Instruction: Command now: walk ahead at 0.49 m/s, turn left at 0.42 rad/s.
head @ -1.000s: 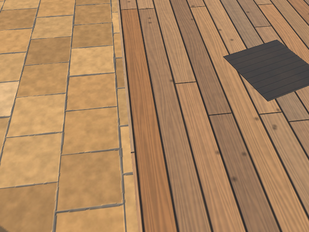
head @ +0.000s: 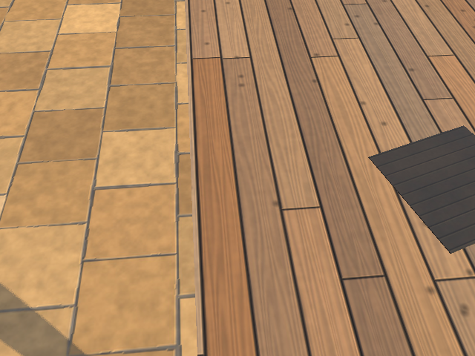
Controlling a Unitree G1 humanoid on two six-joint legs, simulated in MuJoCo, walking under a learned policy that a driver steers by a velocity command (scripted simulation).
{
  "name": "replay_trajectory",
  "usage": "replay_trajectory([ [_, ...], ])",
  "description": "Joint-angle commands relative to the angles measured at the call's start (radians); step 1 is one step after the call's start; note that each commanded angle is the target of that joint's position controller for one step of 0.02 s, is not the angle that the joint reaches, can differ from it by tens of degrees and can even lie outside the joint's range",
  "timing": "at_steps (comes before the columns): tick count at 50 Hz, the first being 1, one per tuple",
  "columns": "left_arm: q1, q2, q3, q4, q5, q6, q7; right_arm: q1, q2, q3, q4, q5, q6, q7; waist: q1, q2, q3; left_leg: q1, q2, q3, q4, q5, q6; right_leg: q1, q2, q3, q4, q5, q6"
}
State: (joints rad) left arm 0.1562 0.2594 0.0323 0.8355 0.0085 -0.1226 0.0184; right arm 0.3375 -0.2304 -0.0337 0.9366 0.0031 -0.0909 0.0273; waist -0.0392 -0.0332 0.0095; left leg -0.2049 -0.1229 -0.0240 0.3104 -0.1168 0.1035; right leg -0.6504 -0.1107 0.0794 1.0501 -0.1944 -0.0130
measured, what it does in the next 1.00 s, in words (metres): walks ahead, turning left: right foot, then left foot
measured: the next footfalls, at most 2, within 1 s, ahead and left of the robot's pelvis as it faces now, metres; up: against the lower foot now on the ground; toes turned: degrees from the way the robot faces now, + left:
right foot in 0.24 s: +0.30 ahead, -0.15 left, +0.00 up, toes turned +11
left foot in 0.76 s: +0.48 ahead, +0.20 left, +0.00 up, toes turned +30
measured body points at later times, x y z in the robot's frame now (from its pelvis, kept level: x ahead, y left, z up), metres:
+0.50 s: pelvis +0.26 -0.05 +0.00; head +0.28 -0.05 +0.45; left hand +0.21 +0.23 -0.11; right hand +0.48 -0.26 -0.11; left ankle +0.28 +0.13 -0.66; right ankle +0.26 -0.16 -0.74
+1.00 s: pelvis +0.47 +0.12 +0.00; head +0.49 +0.15 +0.45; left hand +0.46 +0.44 -0.10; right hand +0.70 -0.06 -0.10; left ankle +0.44 +0.18 -0.74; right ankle +0.63 +0.00 -0.66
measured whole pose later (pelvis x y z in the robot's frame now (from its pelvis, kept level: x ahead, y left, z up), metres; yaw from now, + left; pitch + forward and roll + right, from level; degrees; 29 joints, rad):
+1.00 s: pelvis +0.47 +0.12 +0.00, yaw +35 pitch +2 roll +0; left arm 0.14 0.31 0.06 0.73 0.01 -0.10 0.01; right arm 0.31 -0.26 -0.06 0.70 0.01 -0.06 0.02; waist -0.02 -0.04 0.03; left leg -0.23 -0.11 -0.04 0.37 -0.16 0.11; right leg -0.66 -0.13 0.06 1.06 -0.22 0.03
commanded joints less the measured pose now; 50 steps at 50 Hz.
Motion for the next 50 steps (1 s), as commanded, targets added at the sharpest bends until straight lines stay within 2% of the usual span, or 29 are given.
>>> replay_trajectory([
  [1,0.002,0.046,0.009,-0.060,0.008,0.007,0.013,-0.062,-0.161,-0.036,-0.092,0.007,-0.021,-0.024,0.042,0.080,0.044,-0.199,0.227,-0.212,-0.180,0.012,0.165,0.103,0.018,-0.028,-0.231,0.177,0.035],
  [4,-0.114,0.040,0.004,-0.093,-0.008,0.001,0.004,0.006,-0.182,-0.045,-0.085,0.020,-0.010,-0.034,-0.007,0.101,0.021,-0.147,0.223,-0.222,-0.134,-0.012,0.134,0.164,0.070,-0.032,-0.428,0.272,0.054],
  [7,-0.172,0.074,0.012,-0.124,-0.022,-0.007,-0.008,0.047,-0.174,-0.046,-0.080,0.031,0.002,-0.039,-0.023,0.104,0.008,-0.050,0.259,-0.306,-0.065,-0.095,0.119,0.191,0.083,0.000,-0.529,0.241,0.056],
  [9,-0.162,0.105,0.023,-0.132,-0.025,-0.020,-0.016,0.040,-0.178,-0.049,-0.089,0.025,0.011,-0.044,-0.003,0.119,-0.002,-0.002,0.274,-0.365,0.002,-0.119,0.105,0.243,0.088,0.006,-0.579,0.157,0.039],
  [10,-0.119,0.117,0.030,-0.125,-0.025,-0.026,-0.017,0.029,-0.172,-0.049,-0.098,0.021,0.016,-0.046,0.026,0.130,-0.015,0.004,0.261,-0.380,0.052,-0.108,0.092,0.304,0.092,-0.004,-0.607,0.110,0.023],
  [11,-0.024,0.139,0.044,-0.101,-0.021,-0.031,-0.014,0.018,-0.143,-0.040,-0.110,0.017,0.019,-0.046,0.071,0.132,-0.057,-0.021,0.217,-0.369,0.145,-0.088,0.066,0.432,0.078,-0.007,-0.641,0.076,-0.005],
  [12,0.137,0.195,0.061,-0.079,-0.007,-0.037,-0.007,-0.001,-0.080,-0.018,-0.135,0.008,0.015,-0.041,0.142,0.052,-0.180,-0.129,0.150,-0.283,0.409,-0.127,0.027,0.670,-0.069,0.119,-0.637,0.033,-0.068],
  [13,0.246,0.292,0.088,-0.059,0.005,-0.020,-0.003,0.105,-0.007,0.004,-0.171,0.024,-0.003,-0.034,0.112,-0.256,-0.305,-0.465,0.015,-0.118,0.711,-0.395,-0.032,1.002,-0.305,0.511,-0.699,-0.090,-0.227],
  [14,0.247,0.220,0.077,-0.058,0.001,-0.015,-0.009,0.120,-0.098,-0.011,-0.169,0.047,-0.008,-0.035,0.112,-0.269,-0.294,-0.625,0.086,-0.137,0.907,-0.450,-0.040,1.003,-0.353,0.702,-0.754,-0.270,-0.256],
  [15,0.199,0.137,0.056,-0.079,-0.004,-0.015,-0.010,0.044,-0.174,-0.031,-0.170,0.046,-0.001,-0.037,0.127,-0.133,-0.177,-0.656,0.128,-0.156,0.978,-0.358,-0.041,0.893,-0.308,0.560,-0.760,-0.252,-0.211],
  [16,0.141,0.114,0.046,-0.088,-0.005,-0.011,-0.013,0.001,-0.166,-0.035,-0.177,0.035,0.008,-0.040,0.107,-0.051,-0.110,-0.624,0.163,-0.132,0.978,-0.272,-0.052,0.775,-0.256,0.408,-0.773,-0.129,-0.175],
  [17,0.092,0.091,0.038,-0.089,-0.006,-0.006,-0.017,-0.023,-0.150,-0.037,-0.186,0.024,0.014,-0.038,0.085,-0.036,-0.056,-0.597,0.186,-0.125,0.935,-0.212,-0.062,0.682,-0.206,0.305,-0.803,-0.034,-0.160],
  [19,0.065,0.079,0.035,-0.076,0.000,-0.005,-0.021,-0.030,-0.112,-0.039,-0.202,0.025,0.031,-0.028,0.054,-0.074,-0.011,-0.527,0.221,-0.094,0.887,-0.155,-0.072,0.570,-0.147,0.152,-0.858,0.078,-0.140],
  [23,0.105,0.118,0.055,-0.040,-0.002,-0.012,-0.020,-0.082,-0.079,-0.035,-0.252,0.021,0.046,-0.021,0.053,-0.042,0.000,-0.568,0.234,-0.083,0.797,-0.059,-0.092,0.572,-0.150,0.009,-0.889,0.287,-0.171],
  [28,0.124,0.156,0.064,-0.023,-0.005,0.003,-0.009,-0.227,-0.064,-0.028,-0.314,0.020,0.040,0.005,0.092,-0.034,0.027,-0.541,0.229,-0.030,0.526,0.142,-0.083,0.602,-0.143,-0.135,-0.894,0.300,-0.149],
  [33,0.180,0.193,0.074,0.004,-0.026,0.027,-0.006,-0.356,-0.069,-0.027,-0.386,0.025,0.043,0.035,0.120,-0.035,0.076,-0.519,0.211,0.043,0.381,0.074,-0.043,0.698,-0.186,-0.202,-0.857,0.314,-0.121],
  [34,0.179,0.203,0.077,0.005,-0.029,0.034,-0.005,-0.360,-0.077,-0.030,-0.395,0.024,0.044,0.039,0.111,-0.039,0.074,-0.493,0.196,0.063,0.362,0.028,-0.026,0.717,-0.191,-0.219,-0.826,0.388,-0.111],
  [36,0.167,0.236,0.086,-0.001,-0.034,0.046,0.000,-0.305,-0.112,-0.049,-0.397,0.019,0.049,0.040,0.060,-0.074,0.016,-0.349,0.128,0.125,0.346,-0.074,0.015,0.729,-0.187,-0.261,-0.686,0.723,-0.093],
  [37,0.155,0.247,0.089,-0.005,-0.036,0.054,0.004,-0.193,-0.146,-0.071,-0.372,0.019,0.052,0.037,-0.008,-0.074,-0.048,-0.198,0.079,0.152,0.309,-0.077,0.044,0.709,-0.168,-0.288,-0.526,0.857,-0.079],
  [38,0.155,0.232,0.082,-0.012,-0.034,0.057,0.009,-0.014,-0.207,-0.106,-0.321,0.021,0.055,0.023,-0.095,-0.039,-0.140,0.073,0.042,0.139,0.250,-0.018,0.083,0.588,-0.126,-0.309,-0.293,0.819,-0.046],
  [39,0.188,0.147,0.052,-0.044,0.008,0.048,0.005,0.105,-0.304,-0.133,-0.294,0.024,0.064,-0.003,-0.102,0.165,-0.228,0.388,0.258,-0.183,0.248,0.044,0.152,0.270,-0.060,-0.301,0.052,0.192,0.000],
  [40,0.229,0.073,0.023,-0.107,0.003,0.008,-0.008,0.055,-0.369,-0.129,-0.333,0.019,0.049,0.000,-0.010,0.322,-0.378,0.614,0.469,-0.792,0.048,-0.180,0.350,-0.077,0.141,-0.111,0.350,-0.413,0.037],
  [41,0.103,0.171,0.044,-0.126,-0.036,-0.026,-0.021,0.081,-0.282,-0.106,-0.329,0.012,0.037,0.009,-0.086,0.174,-0.359,0.587,0.460,-0.772,-0.026,-0.211,0.304,-0.187,0.093,0.029,0.402,-0.345,0.018],
  [42,0.056,0.171,0.043,-0.147,-0.054,-0.036,-0.024,0.046,-0.234,-0.092,-0.318,0.010,0.027,0.010,-0.062,0.150,-0.224,0.471,0.425,-0.613,-0.016,-0.147,0.259,-0.226,0.054,0.008,0.351,-0.257,-0.003],
  [43,0.059,0.159,0.041,-0.134,-0.033,-0.035,-0.015,-0.028,-0.201,-0.080,-0.329,0.015,0.022,0.010,-0.008,0.043,-0.139,0.296,0.374,-0.485,-0.016,-0.040,0.218,-0.160,0.009,0.007,0.261,-0.177,-0.004],
  [44,0.070,0.168,0.050,-0.125,-0.010,-0.026,-0.007,-0.093,-0.172,-0.071,-0.343,0.011,0.021,0.009,0.034,0.042,-0.106,0.168,0.334,-0.402,-0.026,0.053,0.193,-0.078,-0.021,0.008,0.179,-0.133,0.004],
  [45,0.090,0.168,0.054,-0.125,-0.004,-0.011,-0.010,-0.126,-0.160,-0.065,-0.356,0.004,0.021,0.007,0.063,0.061,-0.087,0.084,0.305,-0.361,-0.052,0.101,0.186,-0.017,-0.034,0.011,0.145,-0.106,0.011],
  [47,0.109,0.138,0.051,-0.122,0.004,0.013,-0.012,-0.127,-0.159,-0.064,-0.343,0.002,0.012,0.000,0.079,0.067,-0.082,0.010,0.290,-0.300,-0.079,0.217,0.198,0.023,-0.032,-0.014,0.088,-0.063,0.037],
  [50,0.025,0.103,0.039,-0.148,0.011,0.024,-0.009,-0.069,-0.169,-0.063,-0.300,0.004,0.006,-0.018,0.052,0.073,-0.043,-0.012,0.262,-0.213,-0.101,0.300,0.182,-0.014,-0.020,-0.034,-0.067,0.084,0.065],
])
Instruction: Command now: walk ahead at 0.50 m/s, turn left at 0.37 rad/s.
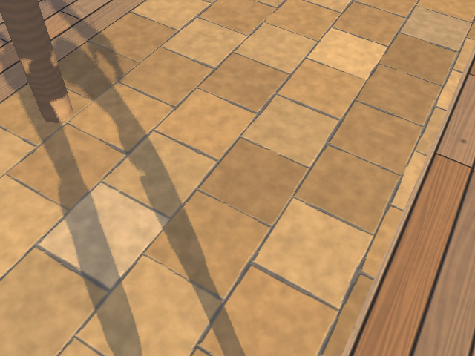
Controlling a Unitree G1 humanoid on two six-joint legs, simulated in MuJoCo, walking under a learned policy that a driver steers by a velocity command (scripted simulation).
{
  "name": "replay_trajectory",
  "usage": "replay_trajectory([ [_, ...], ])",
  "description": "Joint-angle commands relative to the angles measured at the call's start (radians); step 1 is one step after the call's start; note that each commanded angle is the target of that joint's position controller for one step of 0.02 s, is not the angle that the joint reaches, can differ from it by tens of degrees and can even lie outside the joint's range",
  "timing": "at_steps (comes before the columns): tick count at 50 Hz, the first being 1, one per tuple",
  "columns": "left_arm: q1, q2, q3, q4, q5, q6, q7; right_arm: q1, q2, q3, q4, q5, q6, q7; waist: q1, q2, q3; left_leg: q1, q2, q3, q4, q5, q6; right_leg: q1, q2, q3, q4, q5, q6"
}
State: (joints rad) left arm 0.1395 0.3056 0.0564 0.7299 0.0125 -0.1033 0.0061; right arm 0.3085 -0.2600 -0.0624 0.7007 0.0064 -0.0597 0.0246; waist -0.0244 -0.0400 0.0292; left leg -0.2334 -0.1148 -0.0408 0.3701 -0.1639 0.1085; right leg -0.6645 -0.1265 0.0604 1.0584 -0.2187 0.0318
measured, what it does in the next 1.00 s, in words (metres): walks ahead: right foot, then left foot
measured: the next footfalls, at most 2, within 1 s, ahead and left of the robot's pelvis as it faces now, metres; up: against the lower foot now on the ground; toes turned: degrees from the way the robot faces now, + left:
right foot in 0.30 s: +0.36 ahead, -0.14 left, +0.00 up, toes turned +3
left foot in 0.86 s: +0.62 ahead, +0.12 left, +0.00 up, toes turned +4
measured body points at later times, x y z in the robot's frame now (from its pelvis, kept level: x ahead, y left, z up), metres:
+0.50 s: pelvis +0.28 -0.06 +0.00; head +0.31 -0.07 +0.45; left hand +0.37 +0.21 -0.11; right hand +0.40 -0.33 -0.12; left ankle +0.24 +0.08 -0.66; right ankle +0.32 -0.14 -0.74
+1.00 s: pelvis +0.54 +0.02 -0.01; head +0.57 +0.04 +0.44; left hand +0.60 +0.30 -0.14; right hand +0.69 -0.24 -0.10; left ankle +0.58 +0.11 -0.74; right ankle +0.46 -0.13 -0.65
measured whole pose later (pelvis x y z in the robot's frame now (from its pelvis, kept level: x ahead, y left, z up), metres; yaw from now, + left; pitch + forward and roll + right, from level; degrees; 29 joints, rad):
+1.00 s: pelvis +0.54 +0.02 -0.01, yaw +0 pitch +2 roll +0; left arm 0.32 0.30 0.05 0.83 -0.03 -0.06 0.00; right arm 0.19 -0.25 -0.05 0.74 -0.01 -0.10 0.02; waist 0.01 -0.05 0.02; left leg -0.32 -0.01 0.08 0.45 -0.17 0.05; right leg -0.45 -0.04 0.05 1.15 -0.35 -0.02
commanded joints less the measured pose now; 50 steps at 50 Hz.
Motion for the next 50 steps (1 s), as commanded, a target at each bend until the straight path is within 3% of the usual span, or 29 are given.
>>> replay_trajectory([
  [1,0.007,0.049,0.012,-0.050,0.006,0.004,0.002,-0.020,-0.138,-0.033,-0.051,0.002,-0.024,-0.020,0.022,0.088,-0.055,0.026,0.241,-0.176,-0.160,0.345,0.160,-0.004,0.002,-0.018,-0.147,0.175,0.020],
  [5,-0.127,0.028,0.000,-0.080,-0.010,-0.007,-0.016,0.041,-0.153,-0.031,-0.012,0.009,-0.021,-0.027,-0.042,0.111,-0.020,0.061,0.233,-0.156,-0.163,0.196,0.115,0.035,0.044,-0.033,-0.405,0.370,0.001],
  [10,-0.230,0.044,0.000,-0.130,-0.017,-0.024,-0.046,0.115,-0.164,-0.031,0.038,0.011,-0.010,-0.031,-0.078,0.112,0.025,0.236,0.316,-0.230,-0.092,0.223,0.117,-0.037,0.069,-0.030,-0.520,0.275,-0.046],
  [13,-0.175,0.061,0.007,-0.129,-0.018,-0.029,-0.053,0.102,-0.178,-0.035,0.049,0.011,0.004,-0.037,-0.039,0.140,0.002,0.284,0.330,-0.239,-0.024,0.399,0.087,0.067,0.102,-0.056,-0.563,0.155,-0.087],
  [14,-0.101,0.079,0.018,-0.113,-0.017,-0.030,-0.049,0.081,-0.184,-0.036,0.045,0.010,0.008,-0.037,0.006,0.147,-0.043,0.274,0.305,-0.215,0.053,0.572,0.072,0.192,0.135,-0.087,-0.586,0.146,-0.109],
  [15,0.032,0.113,0.036,-0.079,-0.012,-0.030,-0.042,0.063,-0.172,-0.029,0.039,0.006,0.009,-0.036,0.074,0.131,-0.138,0.226,0.251,-0.171,0.207,0.674,0.046,0.401,0.131,-0.089,-0.594,0.202,-0.145],
  [16,0.217,0.173,0.049,-0.055,0.001,-0.030,-0.034,0.050,-0.133,-0.010,0.013,-0.011,0.006,-0.035,0.146,0.048,-0.289,0.038,0.190,-0.131,0.490,0.457,0.011,0.709,-0.037,0.093,-0.555,0.269,-0.221],
  [17,0.305,0.227,0.067,-0.020,0.000,-0.022,-0.038,0.206,-0.039,0.016,0.022,0.005,-0.012,-0.029,0.095,-0.247,-0.428,-0.355,0.020,-0.067,0.858,-0.245,-0.069,1.075,-0.259,0.538,-0.620,0.092,-0.381],
  [18,0.320,0.133,0.044,-0.014,-0.024,-0.017,-0.039,0.164,-0.116,0.006,0.033,0.015,-0.024,-0.025,0.129,-0.183,-0.392,-0.490,0.049,-0.155,0.963,-0.396,-0.065,1.064,-0.264,0.668,-0.720,-0.084,-0.358],
  [19,0.243,0.099,0.032,-0.025,-0.026,-0.011,-0.034,0.051,-0.164,-0.009,0.004,0.031,-0.030,-0.021,0.128,-0.095,-0.225,-0.549,0.103,-0.128,0.977,-0.314,-0.063,0.925,-0.230,0.525,-0.747,-0.101,-0.311],
  [20,0.171,0.088,0.024,-0.038,-0.017,-0.004,-0.032,-0.018,-0.155,-0.005,-0.013,0.023,-0.033,-0.022,0.099,-0.001,-0.136,-0.521,0.154,-0.082,0.930,-0.228,-0.065,0.774,-0.190,0.411,-0.771,-0.018,-0.286],
  [21,0.132,0.073,0.018,-0.041,-0.010,-0.002,-0.035,-0.048,-0.143,-0.008,-0.020,0.007,-0.033,-0.022,0.071,0.024,-0.069,-0.497,0.182,-0.064,0.864,-0.182,-0.072,0.659,-0.152,0.342,-0.802,0.076,-0.281],
  [22,0.113,0.062,0.012,-0.043,-0.002,-0.007,-0.036,-0.028,-0.132,-0.011,-0.016,0.002,-0.027,-0.023,0.038,-0.003,-0.062,-0.439,0.210,-0.064,0.819,-0.149,-0.075,0.591,-0.122,0.290,-0.827,0.135,-0.273],
  [23,0.106,0.058,0.012,-0.040,-0.004,-0.010,-0.039,-0.002,-0.114,-0.009,-0.007,0.004,-0.020,-0.023,0.022,-0.026,-0.062,-0.401,0.216,-0.055,0.786,-0.135,-0.082,0.554,-0.100,0.251,-0.852,0.169,-0.274],
  [26,0.122,0.085,0.019,-0.016,-0.014,-0.018,-0.037,-0.017,-0.081,-0.003,-0.009,-0.002,-0.006,-0.028,0.010,-0.033,-0.044,-0.411,0.232,-0.028,0.683,-0.081,-0.108,0.501,-0.088,0.160,-0.899,0.274,-0.291],
  [29,0.154,0.106,0.025,0.005,-0.018,-0.008,-0.025,-0.119,-0.065,0.004,-0.033,-0.006,-0.011,-0.028,0.039,-0.018,-0.025,-0.446,0.239,-0.016,0.509,0.080,-0.121,0.520,-0.069,0.093,-0.921,0.303,-0.272],
  [33,0.216,0.123,0.027,0.037,-0.029,0.005,-0.019,-0.250,-0.047,0.011,-0.060,0.001,-0.025,-0.014,0.091,-0.022,0.000,-0.395,0.205,0.014,0.287,0.240,-0.117,0.544,-0.048,0.032,-0.914,0.273,-0.237],
  [36,0.262,0.132,0.029,0.066,-0.033,0.018,-0.017,-0.331,-0.054,0.011,-0.089,0.011,-0.032,0.002,0.116,-0.026,0.023,-0.400,0.188,0.020,0.211,0.225,-0.105,0.613,-0.085,0.049,-0.886,0.253,-0.236],
  [38,0.269,0.142,0.033,0.079,-0.035,0.028,-0.013,-0.357,-0.065,0.008,-0.106,0.013,-0.038,0.014,0.110,-0.036,0.031,-0.404,0.179,0.018,0.171,0.161,-0.082,0.672,-0.117,0.065,-0.853,0.280,-0.225],
  [40,0.255,0.157,0.039,0.085,-0.037,0.038,-0.007,-0.322,-0.087,0.000,-0.103,0.011,-0.043,0.020,0.077,-0.050,0.010,-0.332,0.160,0.031,0.136,0.092,-0.055,0.709,-0.132,0.069,-0.797,0.374,-0.206],
  [41,0.239,0.161,0.039,0.084,-0.040,0.043,-0.005,-0.255,-0.106,-0.012,-0.087,0.007,-0.046,0.017,0.032,-0.050,-0.028,-0.210,0.133,0.052,0.101,0.086,-0.037,0.692,-0.111,0.057,-0.715,0.506,-0.190],
  [42,0.233,0.142,0.030,0.082,-0.036,0.046,-0.003,-0.113,-0.150,-0.036,-0.045,0.002,-0.047,0.008,-0.037,-0.030,-0.120,0.007,0.124,0.059,0.085,0.106,-0.009,0.635,-0.058,0.025,-0.551,0.587,-0.165],
  [43,0.223,0.088,0.007,0.052,-0.015,0.042,-0.002,0.079,-0.228,-0.058,-0.014,-0.015,-0.047,-0.005,-0.112,0.066,-0.279,0.323,0.303,-0.124,0.125,0.147,0.059,0.433,0.005,-0.018,-0.251,0.362,-0.124],
  [44,0.353,-0.028,-0.028,0.037,-0.022,0.023,-0.007,0.130,-0.298,-0.073,0.004,-0.019,-0.039,-0.006,-0.054,0.330,-0.402,0.647,0.532,-0.555,0.047,-0.021,0.202,0.032,0.171,-0.042,0.086,-0.291,-0.064],
  [45,0.306,0.076,-0.004,0.057,-0.044,0.010,-0.010,0.145,-0.199,-0.049,0.001,-0.009,-0.036,-0.007,-0.100,0.243,-0.382,0.606,0.524,-0.632,-0.026,-0.164,0.187,-0.076,0.136,0.083,0.212,-0.362,-0.066],
  [46,0.219,0.126,0.014,0.029,-0.061,0.006,-0.011,0.083,-0.162,-0.035,0.001,-0.005,-0.038,-0.010,-0.091,0.191,-0.233,0.480,0.494,-0.479,-0.051,-0.148,0.140,-0.126,0.095,0.076,0.232,-0.274,-0.072],
  [47,0.172,0.116,0.014,0.019,-0.054,0.009,-0.008,0.012,-0.137,-0.025,-0.003,-0.007,-0.039,-0.009,-0.058,0.132,-0.161,0.347,0.452,-0.365,-0.079,-0.082,0.114,-0.095,0.050,0.052,0.195,-0.186,-0.066],
  [48,0.153,0.107,0.018,0.016,-0.041,0.016,-0.006,-0.042,-0.106,-0.017,-0.002,-0.009,-0.042,-0.006,-0.029,0.124,-0.100,0.239,0.415,-0.283,-0.118,-0.026,0.100,-0.064,0.025,0.048,0.146,-0.127,-0.058],
  [50,0.197,0.074,0.021,0.030,-0.044,0.044,-0.007,-0.089,-0.084,-0.014,0.008,-0.018,-0.057,-0.003,0.020,0.155,-0.067,0.116,0.377,-0.167,-0.188,0.044,0.088,0.033,-0.004,0.051,0.111,-0.058,-0.047],
])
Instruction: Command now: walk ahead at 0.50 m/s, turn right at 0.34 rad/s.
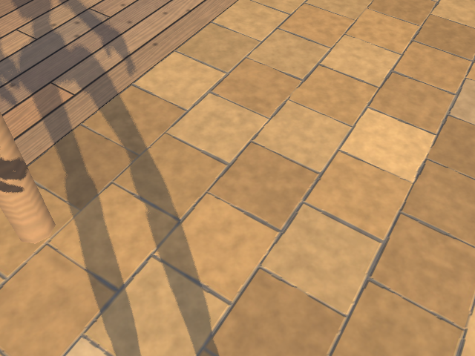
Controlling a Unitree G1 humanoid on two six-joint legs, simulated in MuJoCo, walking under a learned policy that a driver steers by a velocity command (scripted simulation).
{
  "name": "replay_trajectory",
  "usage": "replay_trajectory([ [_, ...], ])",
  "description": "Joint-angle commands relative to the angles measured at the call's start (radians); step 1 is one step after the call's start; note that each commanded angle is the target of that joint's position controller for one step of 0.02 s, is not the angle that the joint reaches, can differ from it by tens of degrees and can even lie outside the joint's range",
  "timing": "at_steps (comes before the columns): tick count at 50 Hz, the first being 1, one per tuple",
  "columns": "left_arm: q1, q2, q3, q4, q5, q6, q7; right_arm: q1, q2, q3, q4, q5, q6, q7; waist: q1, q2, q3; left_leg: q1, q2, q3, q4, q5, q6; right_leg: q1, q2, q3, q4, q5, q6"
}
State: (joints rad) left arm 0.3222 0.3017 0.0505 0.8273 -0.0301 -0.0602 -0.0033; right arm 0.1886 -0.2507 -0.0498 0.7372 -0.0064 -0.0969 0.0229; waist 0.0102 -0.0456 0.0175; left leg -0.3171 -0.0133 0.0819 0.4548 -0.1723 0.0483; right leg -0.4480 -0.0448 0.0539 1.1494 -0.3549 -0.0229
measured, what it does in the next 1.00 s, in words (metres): walks ahead: right foot, then left foot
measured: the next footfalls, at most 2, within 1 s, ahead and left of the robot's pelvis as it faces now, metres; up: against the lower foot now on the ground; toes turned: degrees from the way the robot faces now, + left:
right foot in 0.40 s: +0.35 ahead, -0.17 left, +0.00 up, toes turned -17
left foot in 0.94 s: +0.48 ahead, +0.03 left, +0.00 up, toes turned +0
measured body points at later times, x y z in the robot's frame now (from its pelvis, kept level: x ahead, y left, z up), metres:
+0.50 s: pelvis +0.25 -0.07 -0.02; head +0.29 -0.09 +0.43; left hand +0.49 +0.13 -0.11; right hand +0.24 -0.36 -0.15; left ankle +0.12 +0.10 -0.63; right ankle +0.31 -0.16 -0.74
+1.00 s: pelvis +0.39 -0.06 -0.01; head +0.44 -0.05 +0.44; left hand +0.55 +0.21 -0.13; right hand +0.51 -0.35 -0.11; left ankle +0.44 +0.03 -0.74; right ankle +0.30 -0.17 -0.69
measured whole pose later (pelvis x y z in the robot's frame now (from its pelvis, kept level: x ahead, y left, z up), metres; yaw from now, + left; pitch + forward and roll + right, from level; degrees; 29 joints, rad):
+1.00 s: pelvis +0.39 -0.06 -0.01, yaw -1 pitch +2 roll -1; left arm 0.09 0.29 0.07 0.80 0.01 0.01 0.03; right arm 0.16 -0.28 -0.08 0.74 -0.01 0.00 0.01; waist -0.02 -0.02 0.06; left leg -0.41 -0.01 0.03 0.59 -0.23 0.06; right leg -0.35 -0.02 -0.09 0.94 -0.53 0.03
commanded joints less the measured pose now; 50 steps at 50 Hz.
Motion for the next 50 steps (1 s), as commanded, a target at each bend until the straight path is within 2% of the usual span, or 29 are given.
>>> replay_trajectory([
  [1,0.024,0.058,0.026,-0.065,-0.002,0.012,0.003,0.025,-0.097,-0.030,-0.018,-0.006,-0.027,-0.001,-0.003,0.149,-0.043,0.171,0.272,-0.246,-0.293,0.099,0.152,-0.174,-0.087,0.056,0.014,0.096,0.014],
  [3,-0.002,0.046,0.028,-0.078,0.001,0.026,0.006,0.024,-0.117,-0.038,0.003,-0.010,-0.035,-0.006,0.005,0.123,-0.013,0.153,0.272,-0.167,-0.319,0.177,0.152,-0.212,-0.089,0.068,-0.021,0.162,0.025],
  [5,-0.043,0.041,0.030,-0.094,0.005,0.028,0.006,0.041,-0.126,-0.043,0.024,-0.013,-0.033,-0.015,-0.004,0.107,0.004,0.180,0.267,-0.104,-0.324,0.232,0.149,-0.263,-0.085,0.080,-0.094,0.249,0.033],
  [9,-0.152,0.018,0.021,-0.128,0.009,0.019,-0.017,0.057,-0.152,-0.047,0.048,-0.007,-0.020,-0.029,-0.041,0.095,0.034,0.220,0.246,0.014,-0.330,0.256,0.119,-0.250,-0.073,0.019,-0.316,0.419,0.024],
  [12,-0.260,0.000,0.011,-0.178,0.011,0.017,-0.036,0.112,-0.177,-0.054,0.075,0.002,-0.004,-0.035,-0.086,0.078,0.070,0.303,0.279,0.051,-0.317,0.270,0.115,-0.278,-0.068,-0.032,-0.423,0.417,0.005],
  [15,-0.317,0.005,0.011,-0.224,0.009,0.018,-0.054,0.141,-0.194,-0.061,0.097,0.016,0.020,-0.036,-0.096,0.084,0.086,0.408,0.309,0.079,-0.260,0.357,0.101,-0.300,-0.052,-0.077,-0.483,0.321,-0.025],
  [16,-0.316,0.012,0.015,-0.235,0.008,0.019,-0.059,0.133,-0.203,-0.064,0.098,0.020,0.027,-0.037,-0.083,0.095,0.077,0.426,0.313,0.094,-0.223,0.457,0.091,-0.271,-0.035,-0.099,-0.497,0.276,-0.041],
  [18,-0.255,0.045,0.033,-0.240,0.009,0.025,-0.062,0.110,-0.235,-0.072,0.091,0.027,0.039,-0.044,-0.030,0.139,0.012,0.443,0.309,0.124,-0.084,0.799,0.068,-0.135,0.032,-0.161,-0.498,0.174,-0.081],
  [19,-0.157,0.078,0.052,-0.221,0.007,0.028,-0.059,0.096,-0.247,-0.075,0.087,0.030,0.047,-0.048,0.029,0.148,-0.045,0.428,0.296,0.139,0.058,0.922,0.055,-0.007,0.076,-0.183,-0.511,0.144,-0.108],
  [20,-0.002,0.124,0.081,-0.181,0.014,0.028,-0.046,0.090,-0.233,-0.067,0.090,0.034,0.050,-0.051,0.117,0.116,-0.121,0.324,0.253,0.152,0.274,0.883,0.022,0.243,0.111,-0.164,-0.613,0.249,-0.144],
  [21,0.112,0.205,0.102,-0.157,0.025,0.033,-0.020,0.120,-0.167,-0.040,0.072,0.004,0.037,-0.047,0.141,-0.052,-0.221,0.044,0.189,0.143,0.591,0.408,-0.023,0.567,-0.068,0.092,-0.617,0.474,-0.203],
  [22,0.030,0.260,0.092,-0.191,0.042,0.023,-0.015,0.220,-0.065,-0.002,0.051,-0.002,0.009,-0.028,0.022,-0.241,-0.361,-0.302,-0.023,0.017,0.954,-0.442,-0.085,0.814,-0.367,0.647,-0.737,0.641,-0.418],
  [23,0.055,0.164,0.066,-0.192,0.043,0.019,-0.022,0.167,-0.181,-0.029,0.088,0.036,-0.010,-0.015,0.104,-0.052,-0.439,-0.304,0.027,-0.175,1.001,-0.426,-0.073,0.780,-0.373,0.572,-0.759,0.774,-0.397],
  [24,0.015,0.127,0.053,-0.180,0.047,0.012,-0.025,0.088,-0.181,-0.031,0.063,0.067,-0.009,-0.013,0.091,-0.037,-0.300,-0.342,0.067,-0.167,0.974,-0.390,-0.059,0.670,-0.335,0.366,-0.729,0.893,-0.350],
  [25,-0.037,0.100,0.045,-0.166,0.034,0.003,-0.029,0.062,-0.155,-0.025,0.066,0.055,-0.004,-0.020,0.049,0.037,-0.188,-0.335,0.112,-0.153,0.867,-0.336,-0.056,0.522,-0.272,0.236,-0.749,0.872,-0.288],
  [26,-0.088,0.068,0.037,-0.165,0.033,-0.004,-0.026,0.051,-0.157,-0.032,0.078,0.037,0.009,-0.028,0.021,0.031,-0.141,-0.301,0.136,-0.154,0.790,-0.295,-0.056,0.426,-0.237,0.169,-0.781,0.821,-0.252],
  [27,-0.121,0.059,0.033,-0.164,0.040,-0.008,-0.025,0.084,-0.152,-0.034,0.097,0.038,0.030,-0.031,-0.010,0.012,-0.117,-0.224,0.139,-0.155,0.765,-0.258,-0.060,0.331,-0.216,0.112,-0.824,0.818,-0.238],
  [29,-0.154,0.057,0.032,-0.147,0.056,-0.026,-0.023,0.148,-0.115,-0.032,0.126,0.032,0.062,-0.040,-0.050,0.006,-0.113,-0.144,0.119,-0.157,0.707,-0.182,-0.079,0.244,-0.201,0.030,-0.870,0.886,-0.234],
  [31,-0.185,0.059,0.032,-0.131,0.063,-0.032,-0.011,0.140,-0.104,-0.033,0.122,0.024,0.074,-0.049,-0.064,-0.015,-0.099,-0.152,0.109,-0.162,0.610,-0.104,-0.097,0.229,-0.188,-0.048,-0.891,0.916,-0.224],
  [34,-0.205,0.080,0.038,-0.113,0.054,-0.012,0.018,0.066,-0.098,-0.030,0.088,0.018,0.076,-0.044,-0.042,-0.045,-0.088,-0.178,0.113,-0.128,0.452,0.029,-0.107,0.274,-0.169,-0.133,-0.903,0.846,-0.197],
  [36,-0.194,0.090,0.042,-0.097,0.052,0.004,0.031,0.016,-0.094,-0.028,0.061,0.020,0.080,-0.035,-0.016,-0.042,-0.082,-0.189,0.116,-0.112,0.381,0.065,-0.107,0.313,-0.184,-0.149,-0.904,0.789,-0.196],
  [40,-0.181,0.105,0.049,-0.071,0.041,0.038,0.040,-0.038,-0.104,-0.036,0.011,0.018,0.095,-0.018,0.008,-0.041,-0.058,-0.222,0.110,-0.082,0.305,-0.002,-0.089,0.391,-0.236,-0.144,-0.867,0.699,-0.198],
  [44,-0.197,0.123,0.058,-0.067,0.018,0.065,0.047,-0.042,-0.102,-0.045,-0.026,0.021,0.103,0.005,-0.001,-0.055,-0.045,-0.204,0.078,-0.037,0.216,-0.110,-0.044,0.435,-0.276,-0.129,-0.753,0.718,-0.168],
  [45,-0.209,0.124,0.059,-0.068,0.009,0.069,0.052,-0.017,-0.101,-0.048,-0.026,0.023,0.100,0.010,-0.021,-0.049,-0.056,-0.151,0.058,-0.016,0.139,-0.068,-0.024,0.434,-0.263,-0.146,-0.693,0.743,-0.141],
  [46,-0.201,0.119,0.059,-0.062,0.004,0.071,0.055,0.036,-0.118,-0.058,-0.017,0.020,0.095,0.009,-0.050,-0.026,-0.084,-0.037,0.028,-0.010,0.026,0.062,0.005,0.403,-0.220,-0.183,-0.586,0.761,-0.094],
  [47,-0.164,0.105,0.057,-0.061,0.020,0.065,0.053,0.103,-0.206,-0.087,-0.011,0.014,0.089,-0.006,-0.065,0.098,-0.143,0.146,0.085,-0.144,-0.027,0.440,0.062,0.289,-0.130,-0.228,-0.389,0.610,-0.016],
  [48,-0.181,0.044,0.037,-0.111,0.066,0.055,0.043,0.138,-0.328,-0.115,-0.019,-0.002,0.089,-0.027,-0.038,0.353,-0.193,0.388,0.333,-0.499,0.005,0.936,0.251,-0.060,0.042,-0.245,-0.071,-0.107,0.077],
  [49,-0.224,0.048,0.032,-0.118,0.060,0.044,0.030,0.159,-0.273,-0.094,-0.033,-0.016,0.082,-0.022,-0.081,0.281,-0.334,0.455,0.409,-0.631,-0.031,0.862,0.372,-0.155,0.101,-0.025,0.107,-0.363,0.080],
  [50,-0.257,0.078,0.040,-0.120,0.027,0.043,0.021,0.103,-0.242,-0.086,-0.050,-0.009,0.073,-0.017,-0.077,0.188,-0.284,0.414,0.371,-0.545,-0.044,0.759,0.337,-0.202,0.061,0.028,0.150,-0.319,0.066],
])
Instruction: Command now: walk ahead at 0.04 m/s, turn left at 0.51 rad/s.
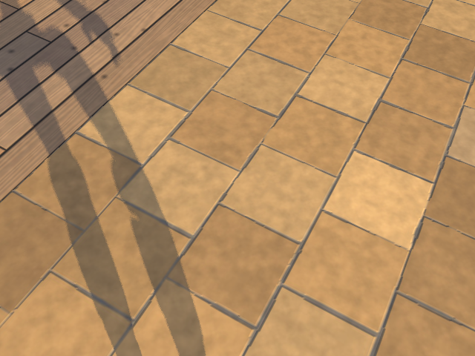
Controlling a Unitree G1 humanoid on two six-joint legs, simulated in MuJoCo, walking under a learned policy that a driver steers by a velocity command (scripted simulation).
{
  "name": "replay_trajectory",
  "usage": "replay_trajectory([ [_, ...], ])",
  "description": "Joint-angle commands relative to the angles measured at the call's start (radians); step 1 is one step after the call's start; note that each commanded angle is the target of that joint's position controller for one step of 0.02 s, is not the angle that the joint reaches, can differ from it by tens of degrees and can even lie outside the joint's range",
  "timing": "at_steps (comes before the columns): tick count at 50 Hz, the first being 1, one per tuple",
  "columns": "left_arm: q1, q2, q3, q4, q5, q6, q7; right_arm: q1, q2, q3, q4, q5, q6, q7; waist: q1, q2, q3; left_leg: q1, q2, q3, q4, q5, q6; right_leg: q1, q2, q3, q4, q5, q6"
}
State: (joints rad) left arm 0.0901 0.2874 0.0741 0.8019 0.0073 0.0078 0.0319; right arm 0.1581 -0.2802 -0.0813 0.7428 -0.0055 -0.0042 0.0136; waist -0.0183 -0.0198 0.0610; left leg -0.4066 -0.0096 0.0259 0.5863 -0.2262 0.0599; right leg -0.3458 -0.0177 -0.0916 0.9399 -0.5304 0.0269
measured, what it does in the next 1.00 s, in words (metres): steps on the spot, turning left: right foot, then left foot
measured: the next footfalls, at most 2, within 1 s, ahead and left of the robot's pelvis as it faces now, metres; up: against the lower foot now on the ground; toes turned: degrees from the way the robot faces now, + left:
right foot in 0.40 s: +0.10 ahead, -0.14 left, +0.00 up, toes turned +20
left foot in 0.80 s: -0.01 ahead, +0.11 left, +0.00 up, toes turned +28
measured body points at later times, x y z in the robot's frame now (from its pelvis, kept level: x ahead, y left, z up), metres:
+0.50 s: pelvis +0.03 -0.04 +0.01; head +0.06 -0.05 +0.46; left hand +0.06 +0.27 -0.09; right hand +0.27 -0.26 -0.09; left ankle +0.00 +0.08 -0.67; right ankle +0.06 -0.15 -0.73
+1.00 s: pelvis +0.00 +0.00 +0.01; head +0.01 +0.03 +0.46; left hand -0.04 +0.31 -0.11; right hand +0.28 -0.14 -0.07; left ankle -0.05 +0.09 -0.73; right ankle +0.06 -0.14 -0.67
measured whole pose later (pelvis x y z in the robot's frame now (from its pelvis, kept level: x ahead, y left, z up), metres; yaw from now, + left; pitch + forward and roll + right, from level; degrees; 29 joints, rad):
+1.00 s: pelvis +0.00 +0.00 +0.01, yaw +30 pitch +1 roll -1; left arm 0.15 0.32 0.07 0.80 0.00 0.03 0.03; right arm 0.14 -0.25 -0.03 0.65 -0.02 0.01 -0.01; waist 0.02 -0.04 0.04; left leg -0.25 -0.02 -0.03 0.46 -0.22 0.03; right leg -0.43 -0.05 0.00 0.93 -0.45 0.08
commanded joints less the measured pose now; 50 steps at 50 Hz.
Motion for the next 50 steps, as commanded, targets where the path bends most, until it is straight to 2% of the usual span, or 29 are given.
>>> replay_trajectory([
  [1,-0.035,0.090,0.019,-0.087,-0.019,-0.022,-0.010,0.072,-0.183,-0.049,-0.065,0.009,-0.023,-0.013,-0.023,0.101,-0.261,0.445,0.306,-0.411,-0.178,0.686,0.263,-0.328,0.009,0.177,0.321,-0.065,0.010],
  [2,-0.040,0.098,0.024,-0.079,-0.009,-0.016,0.001,0.030,-0.157,-0.042,-0.073,0.025,-0.018,-0.018,-0.007,0.059,-0.211,0.382,0.272,-0.373,-0.196,0.589,0.220,-0.329,-0.008,0.172,0.256,-0.002,0.015],
  [3,-0.039,0.109,0.030,-0.080,-0.003,-0.009,0.008,0.003,-0.146,-0.037,-0.080,0.029,-0.011,-0.027,0.014,0.079,-0.194,0.320,0.242,-0.349,-0.215,0.528,0.200,-0.281,-0.013,0.171,0.204,0.043,0.021],
  [6,-0.006,0.076,0.023,-0.071,-0.010,-0.003,0.011,0.005,-0.170,-0.045,-0.092,0.013,0.005,-0.040,0.028,0.131,-0.199,0.272,0.199,-0.327,-0.229,0.515,0.189,-0.207,0.024,0.154,0.073,0.104,0.044],
  [9,-0.015,0.066,0.018,-0.069,-0.010,-0.002,0.014,0.006,-0.190,-0.053,-0.100,0.016,0.013,-0.051,0.015,0.138,-0.207,0.249,0.186,-0.350,-0.230,0.404,0.180,-0.163,0.034,0.165,-0.049,0.149,0.061],
  [13,-0.022,0.075,0.021,-0.071,-0.013,-0.007,0.007,-0.020,-0.189,-0.051,-0.115,0.012,0.027,-0.053,0.003,0.174,-0.182,0.182,0.165,-0.416,-0.245,0.197,0.162,-0.094,0.048,0.175,-0.163,0.178,0.057],
  [16,-0.006,0.087,0.025,-0.073,-0.017,-0.024,-0.006,-0.031,-0.187,-0.049,-0.125,0.013,0.035,-0.049,0.001,0.196,-0.175,0.193,0.161,-0.486,-0.225,0.180,0.152,-0.051,0.058,0.179,-0.271,0.168,0.039],
  [19,0.089,0.099,0.035,-0.045,-0.016,-0.041,-0.021,-0.059,-0.172,-0.041,-0.140,0.028,0.048,-0.056,0.055,0.183,-0.174,0.143,0.101,-0.487,-0.151,0.164,0.090,0.125,0.044,0.157,-0.552,0.339,-0.003],
  [20,0.121,0.161,0.050,-0.042,0.000,-0.039,-0.018,-0.034,-0.134,-0.030,-0.147,0.025,0.051,-0.057,0.044,0.076,-0.186,0.033,0.035,-0.417,-0.028,-0.004,0.036,0.237,-0.109,0.279,-0.610,0.371,-0.056],
  [21,0.088,0.250,0.065,-0.052,0.022,-0.026,-0.010,-0.001,-0.095,-0.022,-0.170,0.027,0.043,-0.055,-0.014,-0.223,-0.144,-0.185,-0.145,-0.205,0.177,-0.324,-0.023,0.279,-0.315,0.530,-0.657,0.542,-0.196],
  [22,0.070,0.206,0.054,-0.076,0.050,-0.031,-0.011,-0.002,-0.183,-0.047,-0.169,0.009,0.029,-0.049,0.007,-0.241,-0.141,-0.208,-0.091,-0.197,0.427,-0.411,-0.068,0.191,-0.425,0.637,-0.676,0.600,-0.316],
  [23,0.005,0.152,0.038,-0.101,0.041,-0.034,-0.005,0.024,-0.231,-0.067,-0.145,0.017,0.030,-0.043,-0.018,-0.155,-0.123,-0.195,-0.061,-0.207,0.539,-0.338,-0.081,0.164,-0.375,0.531,-0.659,0.593,-0.297],
  [24,-0.042,0.119,0.031,-0.109,0.023,-0.032,0.000,0.050,-0.219,-0.070,-0.116,0.020,0.039,-0.044,-0.034,-0.115,-0.099,-0.197,-0.053,-0.186,0.587,-0.273,-0.097,0.157,-0.294,0.415,-0.641,0.558,-0.239],
  [25,-0.049,0.105,0.026,-0.115,0.006,-0.030,0.005,0.061,-0.192,-0.065,-0.103,0.017,0.049,-0.047,-0.026,-0.103,-0.089,-0.223,-0.049,-0.174,0.633,-0.217,-0.114,0.179,-0.249,0.349,-0.632,0.531,-0.206],
  [26,-0.037,0.101,0.020,-0.113,-0.001,-0.027,0.010,0.056,-0.163,-0.058,-0.107,0.019,0.056,-0.044,-0.013,-0.104,-0.077,-0.238,-0.046,-0.162,0.662,-0.190,-0.129,0.185,-0.236,0.305,-0.627,0.575,-0.207],
  [29,0.044,0.121,0.025,-0.100,0.007,-0.012,0.023,-0.026,-0.119,-0.038,-0.158,0.034,0.055,-0.038,0.043,-0.133,-0.079,-0.270,-0.014,-0.095,0.538,-0.141,-0.158,0.275,-0.225,0.226,-0.633,0.624,-0.230],
  [31,0.071,0.156,0.037,-0.095,0.015,-0.008,0.025,-0.051,-0.117,-0.033,-0.185,0.026,0.056,-0.029,0.062,-0.154,-0.109,-0.233,0.016,-0.083,0.434,-0.150,-0.172,0.328,-0.251,0.205,-0.618,0.674,-0.244],
  [34,0.056,0.192,0.052,-0.102,0.003,-0.006,0.011,-0.052,-0.096,-0.019,-0.204,0.019,0.059,-0.012,0.067,-0.166,-0.128,-0.083,0.037,-0.029,0.270,-0.189,-0.158,0.276,-0.265,0.151,-0.604,0.712,-0.245],
  [36,0.058,0.203,0.055,-0.099,-0.009,-0.007,-0.004,-0.033,-0.108,-0.022,-0.204,0.019,0.063,-0.008,0.064,-0.172,-0.129,-0.006,0.019,0.001,0.175,-0.190,-0.139,0.255,-0.275,0.151,-0.586,0.723,-0.246],
  [38,0.040,0.207,0.053,-0.095,-0.026,-0.009,-0.014,0.009,-0.110,-0.025,-0.190,0.019,0.066,-0.005,0.035,-0.163,-0.126,0.078,0.005,0.014,0.006,-0.101,-0.103,0.244,-0.275,0.149,-0.539,0.716,-0.226],
  [39,0.030,0.195,0.047,-0.091,-0.035,-0.009,-0.016,0.053,-0.108,-0.026,-0.169,0.016,0.065,-0.004,0.009,-0.145,-0.129,0.167,-0.012,0.030,-0.140,0.020,-0.074,0.214,-0.259,0.131,-0.495,0.694,-0.195],
  [40,0.085,0.160,0.035,-0.065,-0.033,-0.014,-0.020,0.073,-0.134,-0.032,-0.162,0.011,0.064,-0.010,0.007,-0.084,-0.138,0.293,-0.001,-0.014,-0.240,0.174,-0.043,0.142,-0.228,0.095,-0.436,0.608,-0.129],
  [41,0.111,0.079,0.006,-0.068,0.001,-0.017,-0.027,0.101,-0.194,-0.043,-0.168,0.014,0.060,-0.026,0.028,0.123,-0.193,0.470,0.185,-0.245,-0.240,0.469,0.015,-0.024,-0.149,0.007,-0.241,0.313,-0.034],
  [42,0.073,0.051,-0.008,-0.112,0.014,-0.019,-0.025,0.067,-0.232,-0.039,-0.186,-0.014,0.048,-0.026,0.029,0.321,-0.187,0.424,0.391,-0.454,-0.218,0.625,0.213,-0.188,-0.043,0.007,-0.092,-0.108,0.029],
  [43,0.013,0.131,0.015,-0.112,0.001,-0.012,-0.015,0.075,-0.174,-0.026,-0.179,-0.026,0.026,-0.019,-0.030,0.208,-0.195,0.353,0.378,-0.431,-0.236,0.539,0.273,-0.181,-0.061,0.099,0.055,-0.141,0.044],
  [44,-0.015,0.139,0.019,-0.112,-0.007,-0.005,-0.013,0.040,-0.156,-0.014,-0.173,-0.030,0.010,-0.018,-0.012,0.180,-0.166,0.324,0.332,-0.369,-0.244,0.475,0.241,-0.192,-0.061,0.120,0.111,-0.105,0.038],
  [46,0.028,0.139,0.023,-0.074,-0.002,0.010,-0.001,-0.042,-0.149,-0.008,-0.167,-0.009,-0.004,-0.022,0.020,0.165,-0.125,0.287,0.264,-0.290,-0.247,0.410,0.172,-0.188,-0.066,0.136,0.094,0.006,0.045],
  [48,0.069,0.118,0.016,-0.052,-0.001,0.013,-0.001,-0.069,-0.116,0.008,-0.156,-0.011,-0.007,-0.029,0.047,0.165,-0.133,0.231,0.221,-0.224,-0.244,0.467,0.160,-0.098,-0.050,0.122,0.058,0.092,0.060],
  [50,0.067,0.085,0.001,-0.045,-0.004,0.012,-0.004,-0.080,-0.099,0.014,-0.145,-0.011,-0.005,-0.031,0.042,0.172,-0.139,0.231,0.191,-0.189,-0.233,0.433,0.151,-0.033,-0.046,0.109,-0.080,0.128,0.064],
])
Over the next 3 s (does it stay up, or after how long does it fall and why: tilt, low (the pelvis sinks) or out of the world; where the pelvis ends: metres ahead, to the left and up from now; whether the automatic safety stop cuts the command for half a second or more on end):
stays up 0.58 0.33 0.02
